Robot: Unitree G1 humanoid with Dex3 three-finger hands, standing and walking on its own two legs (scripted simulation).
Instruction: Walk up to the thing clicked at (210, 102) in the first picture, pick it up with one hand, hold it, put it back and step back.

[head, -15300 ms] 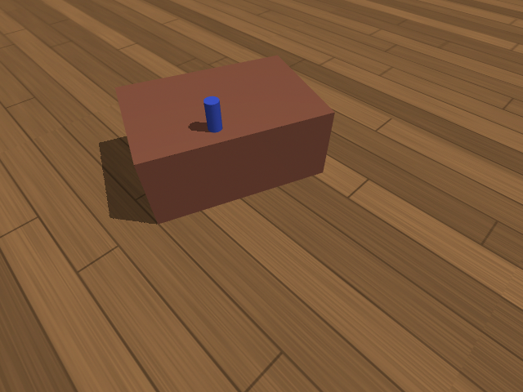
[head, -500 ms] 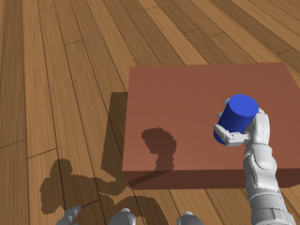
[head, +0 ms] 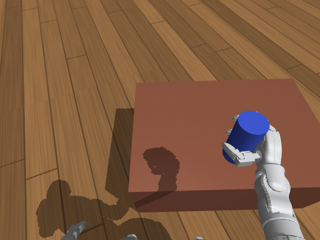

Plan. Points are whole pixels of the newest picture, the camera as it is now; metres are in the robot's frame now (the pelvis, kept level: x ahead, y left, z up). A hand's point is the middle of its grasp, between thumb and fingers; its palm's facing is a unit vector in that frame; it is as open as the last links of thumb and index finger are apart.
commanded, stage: hold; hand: right
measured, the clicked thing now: (243, 139) +0.36 -0.18 +0.05
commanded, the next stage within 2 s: none
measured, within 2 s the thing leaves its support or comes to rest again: neither
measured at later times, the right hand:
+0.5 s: hand (242, 143) +0.34 -0.17 +0.06, palm faces +0.12 +0.99 +0.00, open 9.1 cm
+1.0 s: hand (243, 146) +0.33 -0.17 +0.07, palm faces +0.13 +0.99 +0.01, open 9.1 cm
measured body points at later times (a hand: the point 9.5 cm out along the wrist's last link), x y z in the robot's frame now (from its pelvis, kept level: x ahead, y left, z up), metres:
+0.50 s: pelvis +0.00 +0.00 +0.01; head +0.05 +0.00 +0.46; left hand +0.13 +0.24 -0.10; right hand +0.33 -0.22 +0.07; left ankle +0.02 +0.14 -0.69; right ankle +0.00 -0.12 -0.69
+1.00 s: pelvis +0.00 +0.01 +0.01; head +0.04 +0.00 +0.46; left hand +0.14 +0.24 -0.09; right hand +0.32 -0.22 +0.07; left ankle +0.02 +0.14 -0.69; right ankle +0.00 -0.12 -0.69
